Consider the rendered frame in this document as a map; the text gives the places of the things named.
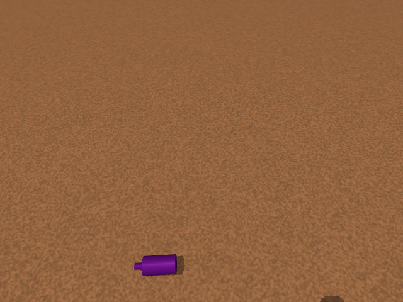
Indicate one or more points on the bottle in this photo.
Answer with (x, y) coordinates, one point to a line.
(153, 265)

